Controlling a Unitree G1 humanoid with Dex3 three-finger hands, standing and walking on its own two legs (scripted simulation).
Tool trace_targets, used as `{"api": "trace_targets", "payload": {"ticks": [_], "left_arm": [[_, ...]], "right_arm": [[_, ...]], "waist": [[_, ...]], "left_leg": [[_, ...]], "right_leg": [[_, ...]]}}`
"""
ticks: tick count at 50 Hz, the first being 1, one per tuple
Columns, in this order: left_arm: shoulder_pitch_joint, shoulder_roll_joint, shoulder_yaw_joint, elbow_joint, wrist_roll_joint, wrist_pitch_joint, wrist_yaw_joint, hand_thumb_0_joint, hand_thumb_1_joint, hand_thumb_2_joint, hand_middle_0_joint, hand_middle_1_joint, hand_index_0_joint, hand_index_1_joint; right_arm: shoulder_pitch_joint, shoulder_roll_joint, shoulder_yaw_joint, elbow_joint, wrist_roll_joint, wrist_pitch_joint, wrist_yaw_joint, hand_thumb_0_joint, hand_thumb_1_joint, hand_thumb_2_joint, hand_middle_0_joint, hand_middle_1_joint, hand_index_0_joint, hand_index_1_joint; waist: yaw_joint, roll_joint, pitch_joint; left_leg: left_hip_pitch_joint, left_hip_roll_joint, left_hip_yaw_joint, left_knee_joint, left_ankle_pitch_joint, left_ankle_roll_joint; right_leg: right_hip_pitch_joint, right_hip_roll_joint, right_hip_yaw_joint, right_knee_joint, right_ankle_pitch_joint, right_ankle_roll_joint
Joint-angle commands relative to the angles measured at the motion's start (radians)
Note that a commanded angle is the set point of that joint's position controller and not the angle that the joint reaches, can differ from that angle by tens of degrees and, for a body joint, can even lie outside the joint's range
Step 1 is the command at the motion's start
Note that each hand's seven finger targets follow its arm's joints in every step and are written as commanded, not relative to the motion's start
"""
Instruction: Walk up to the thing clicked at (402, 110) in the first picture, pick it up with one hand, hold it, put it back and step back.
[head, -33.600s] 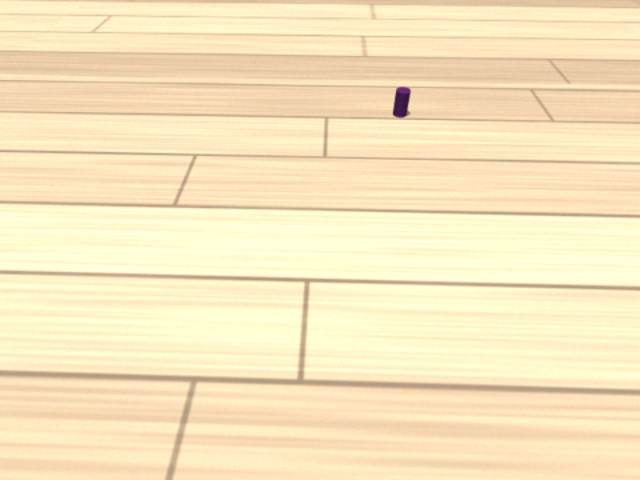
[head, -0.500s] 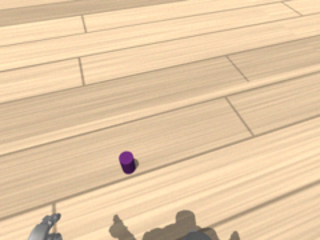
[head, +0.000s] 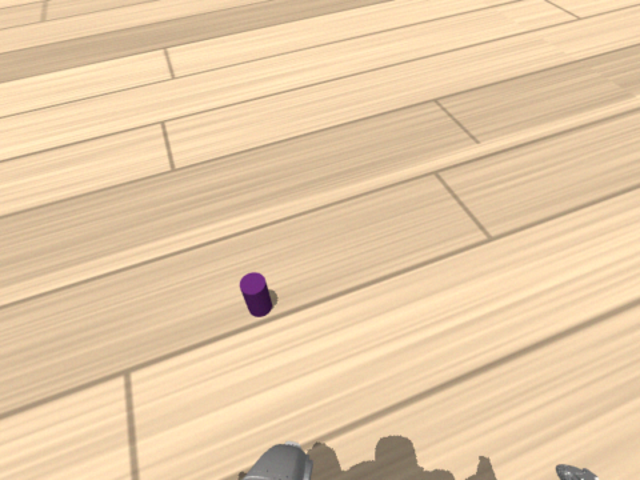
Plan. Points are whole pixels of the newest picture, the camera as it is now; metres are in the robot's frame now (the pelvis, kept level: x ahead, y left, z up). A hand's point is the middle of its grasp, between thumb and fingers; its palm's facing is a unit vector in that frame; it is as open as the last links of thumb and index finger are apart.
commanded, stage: step back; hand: left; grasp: from the side
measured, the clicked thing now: (256, 295) +0.76 +0.28 -0.68
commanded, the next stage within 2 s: stand in 1.68 s
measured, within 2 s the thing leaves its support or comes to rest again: neither
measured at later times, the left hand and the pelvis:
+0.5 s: hand out of the picture -0.10 +0.26 -0.15, palm faces +0.00 -0.92 -0.40, open 7.4 cm; pelvis -0.19 -0.02 -0.01, yaw +0 degrees
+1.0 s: hand out of the picture -0.23 +0.26 -0.14, palm faces +0.06 -0.92 -0.39, open 7.4 cm; pelvis -0.27 -0.02 +0.00, yaw +4 degrees
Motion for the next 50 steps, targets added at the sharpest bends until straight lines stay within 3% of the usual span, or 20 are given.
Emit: {"api": "trace_targets", "payload": {"ticks": [1, 4, 7, 9, 10, 11, 15, 20, 24, 26, 27, 28, 31, 35, 39, 40, 41, 42, 45, 50], "left_arm": [[-0.11, 0.268, 0.076, -0.139, 0.011, -0.036, 0.036, 0.0, 0.9, 0.9, -0.2, -0.3, -0.2, -0.3], [-0.052, 0.274, 0.072, -0.129, 0.008, -0.025, 0.043, 0.0, 0.9, 0.9, -0.2, -0.3, -0.2, -0.3], [-0.083, 0.28, 0.058, -0.139, -0.015, -0.01, 0.035, 0.0, 0.9, 0.9, -0.2, -0.3, -0.2, -0.3], [-0.044, 0.224, 0.035, -0.145, -0.019, -0.003, 0.03, 0.0, 0.9, 0.9, -0.2, -0.3, -0.2, -0.3], [-0.127, 0.237, 0.045, -0.162, -0.031, -0.005, 0.04, 0.0, 0.9, 0.9, -0.2, -0.3, -0.2, -0.3], [-0.168, 0.253, 0.061, -0.15, -0.016, -0.002, 0.05, 0.0, 0.9, 0.9, -0.2, -0.3, -0.2, -0.3], [-0.016, 0.245, 0.061, -0.076, -0.033, 0.004, 0.038, 0.0, 0.9, 0.9, -0.2, -0.3, -0.2, -0.3], [-0.043, 0.216, 0.047, -0.081, -0.02, -0.013, 0.023, 0.0, 0.9, 0.9, -0.2, -0.3, -0.2, -0.3], [0.091, 0.206, 0.048, 0.004, -0.012, -0.038, 0.02, 0.0, 0.9, 0.9, -0.2, -0.3, -0.2, -0.3], [0.103, 0.313, 0.082, 0.004, 0.013, -0.051, 0.022, 0.0, 0.9, 0.9, -0.2, -0.3, -0.2, -0.3], [0.011, 0.427, 0.103, -0.031, 0.016, -0.046, 0.024, 0.0, 0.9, 0.9, -0.2, -0.3, -0.2, -0.3], [-0.07, 0.426, 0.102, -0.059, 0.01, -0.054, 0.031, 0.0, 0.9, 0.9, -0.2, -0.3, -0.2, -0.3], [-0.169, 0.303, 0.076, -0.066, 0.01, -0.066, 0.036, 0.0, 0.9, 0.9, -0.2, -0.3, -0.2, -0.3], [-0.063, 0.322, 0.087, -0.034, 0.024, -0.073, 0.027, 0.0, 0.9, 0.9, -0.2, -0.3, -0.2, -0.3], [-0.044, 0.293, 0.054, -0.011, 0.012, -0.051, 0.011, 0.0, 0.9, 0.9, -0.2, -0.3, -0.2, -0.3], [-0.012, 0.225, 0.033, -0.008, 0.008, -0.045, 0.009, 0.0, 0.9, 0.9, -0.2, -0.3, -0.2, -0.3], [-0.049, 0.175, 0.018, -0.024, -0.018, -0.05, 0.006, 0.0, 0.9, 0.9, -0.2, -0.3, -0.2, -0.3], [-0.145, 0.284, 0.051, -0.016, -0.005, -0.056, 0.01, 0.0, 0.9, 0.9, -0.2, -0.3, -0.2, -0.3], [-0.047, 0.254, 0.043, 0.037, -0.018, -0.062, -0.01, 0.0, 0.9, 0.9, -0.2, -0.3, -0.2, -0.3], [-0.02, 0.234, 0.052, 0.066, -0.012, -0.069, -0.023, 0.0, 0.9, 0.9, -0.2, -0.3, -0.2, -0.3]], "right_arm": [[0.047, -0.162, -0.04, -0.06, -0.004, -0.024, -0.009, 0.0, -0.9, -0.9, 0.2, 0.3, 0.2, 0.3], [0.018, -0.148, -0.039, -0.073, -0.016, -0.029, -0.005, 0.0, -0.9, -0.9, 0.2, 0.3, 0.2, 0.3], [0.116, -0.14, -0.047, -0.026, -0.024, -0.035, 0.0, 0.0, -0.9, -0.9, 0.2, 0.3, 0.2, 0.3], [0.106, -0.24, -0.079, -0.032, -0.045, -0.039, 0.0, 0.0, -0.9, -0.9, 0.2, 0.3, 0.2, 0.3], [0.067, -0.344, -0.092, -0.053, -0.038, -0.036, 0.013, 0.0, -0.9, -0.9, 0.2, 0.3, 0.2, 0.3], [0.053, -0.342, -0.096, -0.057, -0.049, -0.041, 0.011, 0.0, -0.9, -0.9, 0.2, 0.3, 0.2, 0.3], [-0.071, -0.225, -0.055, -0.077, -0.04, -0.045, -0.007, 0.0, -0.9, -0.9, 0.2, 0.3, 0.2, 0.3], [-0.004, -0.216, -0.062, -0.077, -0.042, -0.03, -0.003, 0.0, -0.9, -0.9, 0.2, 0.3, 0.2, 0.3], [-0.021, -0.245, -0.066, -0.075, -0.031, 0.001, 0.012, 0.0, -0.9, -0.9, 0.2, 0.3, 0.2, 0.3], [-0.01, -0.141, -0.035, -0.09, -0.023, 0.002, 0.017, 0.0, -0.9, -0.9, 0.2, 0.3, 0.2, 0.3], [-0.091, -0.146, -0.047, -0.103, -0.025, 0.003, -0.002, 0.0, -0.9, -0.9, 0.2, 0.3, 0.2, 0.3], [-0.093, -0.2, -0.065, -0.097, -0.027, 0.009, -0.003, 0.0, -0.9, -0.9, 0.2, 0.3, 0.2, 0.3], [0.03, -0.183, -0.056, -0.027, -0.01, -0.009, 0.007, 0.0, -0.9, -0.9, 0.2, 0.3, 0.2, 0.3], [-0.014, -0.174, -0.049, -0.033, -0.032, -0.034, 0.03, 0.0, -0.9, -0.9, 0.2, 0.3, 0.2, 0.3], [0.091, -0.155, -0.065, 0.049, -0.036, -0.067, 0.033, 0.0, -0.9, -0.9, 0.2, 0.3, 0.2, 0.3], [0.144, -0.192, -0.081, 0.072, -0.049, -0.076, 0.025, 0.0, -0.9, -0.9, 0.2, 0.3, 0.2, 0.3], [0.112, -0.276, -0.083, 0.049, -0.053, -0.085, 0.022, 0.0, -0.9, -0.9, 0.2, 0.3, 0.2, 0.3], [0.08, -0.331, -0.097, 0.038, -0.043, -0.088, 0.026, 0.0, -0.9, -0.9, 0.2, 0.3, 0.2, 0.3], [-0.003, -0.231, -0.063, 0.032, -0.047, -0.107, 0.017, 0.0, -0.9, -0.9, 0.2, 0.3, 0.2, 0.3], [0.005, -0.226, -0.068, 0.036, -0.05, -0.085, 0.028, 0.0, -0.9, -0.9, 0.2, 0.3, 0.2, 0.3]], "waist": [[-0.007, -0.202, -0.115], [0.033, -0.215, -0.143], [-0.017, -0.209, -0.191], [-0.011, 0.025, -0.206], [-0.055, 0.218, -0.194], [-0.077, 0.169, -0.151], [0.03, 0.081, -0.132], [-0.034, 0.147, -0.164], [0.004, 0.163, -0.255], [0.011, -0.139, -0.175], [0.062, -0.296, -0.107], [0.025, -0.226, -0.024], [-0.051, -0.115, -0.067], [0.035, -0.214, -0.092], [-0.021, -0.128, -0.098], [-0.037, 0.047, -0.123], [-0.044, 0.214, -0.099], [-0.071, 0.108, -0.005], [-0.004, 0.073, -0.054], [-0.012, 0.153, -0.062]], "left_leg": [[0.045, 0.018, 0.016, -0.032, -0.041, -0.011], [0.077, 0.059, 0.075, -0.302, -0.075, -0.004], [0.255, 0.063, 0.157, -0.648, 0.136, 0.022], [0.434, 0.31, -0.193, -0.732, 0.341, 0.124], [0.289, 0.49, -0.381, -0.786, 0.457, 0.279], [0.161, 0.523, -0.441, -0.808, 0.452, 0.329], [0.23, 0.369, -0.125, -0.692, 0.542, 0.243], [0.368, 0.373, -0.115, -0.666, 0.509, 0.247], [0.321, 0.322, -0.057, -0.601, 0.304, 0.178], [-0.049, 0.122, 0.031, -0.351, -0.03, 0.054], [0.007, 0.051, -0.004, -0.144, -0.147, 0.01], [0.042, 0.09, -0.096, 0.024, -0.095, -0.006], [0.064, 0.025, -0.03, 0.083, 0.045, -0.012], [0.019, 0.107, 0.063, -0.267, -0.038, -0.015], [0.427, 0.084, 0.125, -0.724, 0.057, 0.033], [0.544, 0.172, -0.063, -0.779, -0.055, 0.06], [0.456, 0.431, -0.495, -0.935, -0.432, 0.174], [0.23, 0.488, -0.568, -0.977, -0.518, 0.267], [0.265, 0.346, -0.253, -0.878, -0.239, 0.168], [0.146, 0.3, -0.124, -0.827, -0.229, 0.154]], "right_leg": [[0.05, -0.219, 0.162, -0.198, 0.346, -0.188], [0.176, -0.245, 0.178, -0.15, 0.434, -0.187], [0.146, -0.208, 0.145, -0.049, 0.431, -0.147], [-0.148, -0.07, 0.055, 0.132, 0.089, -0.038], [-0.164, 0.059, -0.033, 0.327, -0.294, -0.001], [-0.124, 0.068, 0.094, 0.504, -0.345, -0.001], [-0.177, 0.088, 0.117, 0.636, -0.176, -0.002], [-0.116, 0.032, 0.024, 0.242, -0.203, 0.031], [0.122, 0.05, -0.09, -0.242, -0.011, -0.013], [0.206, -0.162, 0.314, -0.318, -0.177, -0.087], [-0.123, -0.412, 0.546, -0.424, -0.242, -0.255], [-0.265, -0.444, 0.565, -0.454, -0.295, -0.283], [-0.138, -0.233, 0.192, -0.29, -0.049, -0.183], [0.08, -0.23, 0.223, -0.294, -0.359, -0.165], [-0.116, -0.174, 0.113, -0.15, -0.303, -0.109], [-0.254, -0.105, 0.036, 0.037, -0.308, -0.07], [-0.392, 0.011, -0.084, 0.171, -0.246, -0.001], [-0.301, -0.046, 0.034, 0.255, -0.24, -0.006], [-0.192, -0.056, 0.009, 0.219, -0.093, -0.014], [0.029, 0.006, -0.086, -0.016, -0.098, -0.006]]}}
